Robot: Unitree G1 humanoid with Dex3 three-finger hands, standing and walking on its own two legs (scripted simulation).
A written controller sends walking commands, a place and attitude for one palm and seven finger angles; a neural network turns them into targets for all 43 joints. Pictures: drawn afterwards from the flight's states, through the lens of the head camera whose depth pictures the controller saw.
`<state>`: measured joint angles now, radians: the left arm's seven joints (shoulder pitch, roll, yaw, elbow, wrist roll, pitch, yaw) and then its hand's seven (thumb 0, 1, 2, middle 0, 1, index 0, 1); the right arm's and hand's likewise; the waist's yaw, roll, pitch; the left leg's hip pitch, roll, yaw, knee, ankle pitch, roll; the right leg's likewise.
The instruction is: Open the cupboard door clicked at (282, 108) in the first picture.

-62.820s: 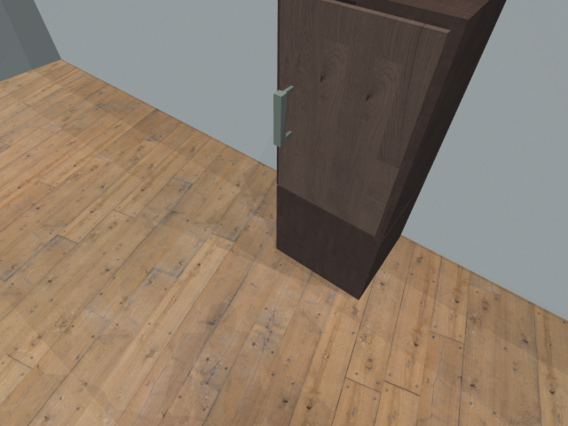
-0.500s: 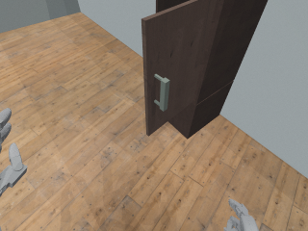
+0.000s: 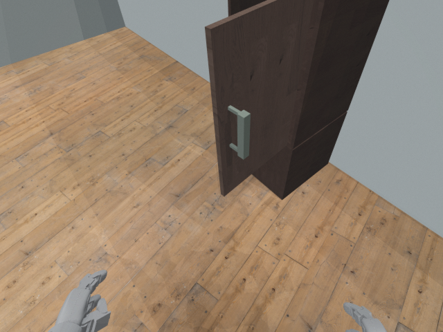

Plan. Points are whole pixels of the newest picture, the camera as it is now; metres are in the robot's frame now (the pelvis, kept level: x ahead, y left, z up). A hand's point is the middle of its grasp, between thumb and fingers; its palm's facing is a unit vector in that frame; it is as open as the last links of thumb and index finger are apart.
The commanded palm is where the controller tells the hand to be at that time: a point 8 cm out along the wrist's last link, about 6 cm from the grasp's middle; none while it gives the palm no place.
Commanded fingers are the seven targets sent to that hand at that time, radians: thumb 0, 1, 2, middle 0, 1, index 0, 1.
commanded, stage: let the arm hang, fingers relaxed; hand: left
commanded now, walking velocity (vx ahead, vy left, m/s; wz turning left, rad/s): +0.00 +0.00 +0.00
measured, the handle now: (237, 132) +0.63 -0.01 -0.04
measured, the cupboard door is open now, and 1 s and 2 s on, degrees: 95 95 95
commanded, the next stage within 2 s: look to check the result in 0.92 s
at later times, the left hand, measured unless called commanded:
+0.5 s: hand out of the picture -0.05 +0.16 -0.16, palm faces +0.04 -0.97 -0.22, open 7.3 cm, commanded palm none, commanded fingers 0.00 0.90 0.90 -0.20 -0.30 -0.20 -0.30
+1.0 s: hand out of the picture +0.01 +0.13 -0.16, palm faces +0.05 -0.98 -0.20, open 7.3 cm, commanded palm none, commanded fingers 0.00 0.90 0.90 -0.20 -0.30 -0.20 -0.30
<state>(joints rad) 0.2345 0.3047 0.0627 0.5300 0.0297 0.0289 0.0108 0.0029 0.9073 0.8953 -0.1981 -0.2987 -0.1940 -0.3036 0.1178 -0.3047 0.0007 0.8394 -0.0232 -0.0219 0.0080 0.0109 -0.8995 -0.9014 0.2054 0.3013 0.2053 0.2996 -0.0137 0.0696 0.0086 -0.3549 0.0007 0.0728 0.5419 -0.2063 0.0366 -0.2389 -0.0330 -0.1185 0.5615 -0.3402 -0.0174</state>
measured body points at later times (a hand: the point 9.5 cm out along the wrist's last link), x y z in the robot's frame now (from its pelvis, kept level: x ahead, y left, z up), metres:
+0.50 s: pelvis +0.01 -0.02 +0.01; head +0.03 -0.03 +0.46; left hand -0.05 +0.21 -0.14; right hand -0.02 -0.22 -0.16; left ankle +0.05 +0.10 -0.73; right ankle -0.03 -0.10 -0.73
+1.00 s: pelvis +0.02 -0.03 +0.01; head +0.04 -0.04 +0.46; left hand +0.01 +0.19 -0.15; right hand +0.01 -0.24 -0.16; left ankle +0.05 +0.10 -0.73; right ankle -0.03 -0.10 -0.73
